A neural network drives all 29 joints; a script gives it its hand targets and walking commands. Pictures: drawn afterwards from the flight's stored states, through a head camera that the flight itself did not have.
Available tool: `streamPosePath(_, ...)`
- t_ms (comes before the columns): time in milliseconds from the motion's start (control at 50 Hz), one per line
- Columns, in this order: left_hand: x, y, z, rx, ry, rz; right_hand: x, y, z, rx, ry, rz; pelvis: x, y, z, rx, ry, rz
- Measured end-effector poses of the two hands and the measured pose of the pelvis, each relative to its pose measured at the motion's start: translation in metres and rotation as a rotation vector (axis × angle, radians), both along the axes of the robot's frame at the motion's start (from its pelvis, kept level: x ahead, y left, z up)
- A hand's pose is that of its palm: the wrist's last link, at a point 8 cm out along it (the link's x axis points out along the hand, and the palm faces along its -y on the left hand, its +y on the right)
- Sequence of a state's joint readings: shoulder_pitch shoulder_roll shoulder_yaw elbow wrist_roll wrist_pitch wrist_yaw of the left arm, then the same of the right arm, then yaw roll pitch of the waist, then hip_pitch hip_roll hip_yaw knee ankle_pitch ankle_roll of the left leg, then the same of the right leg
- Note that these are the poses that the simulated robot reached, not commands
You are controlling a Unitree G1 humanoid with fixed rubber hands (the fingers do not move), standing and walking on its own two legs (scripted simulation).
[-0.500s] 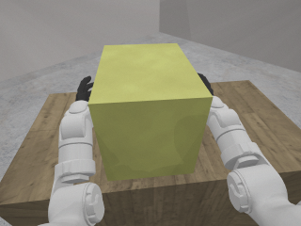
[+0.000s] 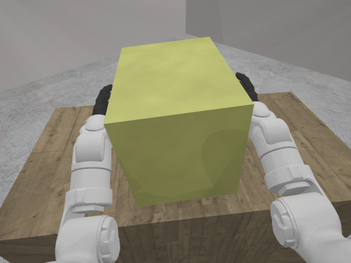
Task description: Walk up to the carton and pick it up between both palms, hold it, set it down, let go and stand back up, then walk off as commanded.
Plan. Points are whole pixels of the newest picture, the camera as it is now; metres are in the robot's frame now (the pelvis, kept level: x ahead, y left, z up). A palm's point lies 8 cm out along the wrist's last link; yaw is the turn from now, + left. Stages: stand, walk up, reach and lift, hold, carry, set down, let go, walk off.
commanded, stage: hold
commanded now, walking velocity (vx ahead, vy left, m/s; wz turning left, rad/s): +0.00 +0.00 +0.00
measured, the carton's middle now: (176, 115) +0.41 +0.00 +0.16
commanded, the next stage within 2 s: none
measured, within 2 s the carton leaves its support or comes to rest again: neither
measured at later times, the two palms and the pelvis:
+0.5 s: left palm (96, 118) +0.35 +0.17 +0.21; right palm (249, 105) +0.36 -0.16 +0.22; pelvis -0.01 +0.00 +0.00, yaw +0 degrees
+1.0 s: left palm (98, 117) +0.36 +0.17 +0.21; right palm (249, 106) +0.36 -0.16 +0.21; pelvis -0.01 +0.00 +0.00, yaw +0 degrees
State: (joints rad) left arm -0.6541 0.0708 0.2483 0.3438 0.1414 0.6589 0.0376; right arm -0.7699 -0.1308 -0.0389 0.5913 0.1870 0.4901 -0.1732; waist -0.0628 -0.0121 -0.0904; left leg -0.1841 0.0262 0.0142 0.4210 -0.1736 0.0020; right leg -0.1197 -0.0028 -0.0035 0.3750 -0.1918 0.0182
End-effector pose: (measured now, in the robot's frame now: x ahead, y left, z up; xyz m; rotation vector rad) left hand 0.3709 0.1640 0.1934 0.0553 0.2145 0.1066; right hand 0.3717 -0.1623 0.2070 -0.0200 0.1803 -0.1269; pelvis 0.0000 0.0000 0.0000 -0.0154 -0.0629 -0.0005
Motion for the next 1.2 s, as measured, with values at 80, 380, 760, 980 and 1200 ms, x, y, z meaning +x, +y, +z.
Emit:
streamPosePath(80,-0.004,-0.003,0.012,0.017,-0.048,-0.001,-0.005,-0.003,0.014,-0.002,-0.052,0.001,0.000,0.000,0.000,0.000,0.000,0.000)
streamPosePath(380,-0.020,0.008,0.013,-0.031,0.004,0.033,-0.015,0.008,0.001,0.025,0.001,0.024,-0.007,0.001,0.000,-0.001,-0.014,0.000)
streamPosePath(760,-0.017,0.005,0.011,-0.028,-0.007,0.037,-0.011,0.006,-0.001,0.035,-0.007,0.022,-0.007,0.001,0.000,-0.001,-0.014,0.000)
streamPosePath(980,-0.015,0.001,0.015,-0.015,-0.037,0.027,-0.010,0.002,0.007,0.027,-0.038,0.017,-0.006,0.000,0.000,-0.001,-0.013,0.000)
streamPosePath(1200,-0.015,0.002,0.015,-0.013,-0.033,0.027,-0.010,0.003,0.006,0.028,-0.034,0.018,-0.006,0.000,0.000,-0.001,-0.013,0.000)
